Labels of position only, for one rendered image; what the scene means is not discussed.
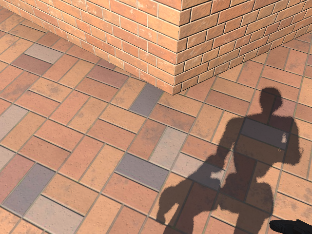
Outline robot right hand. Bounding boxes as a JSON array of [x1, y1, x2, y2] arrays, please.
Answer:
[[269, 219, 312, 234]]

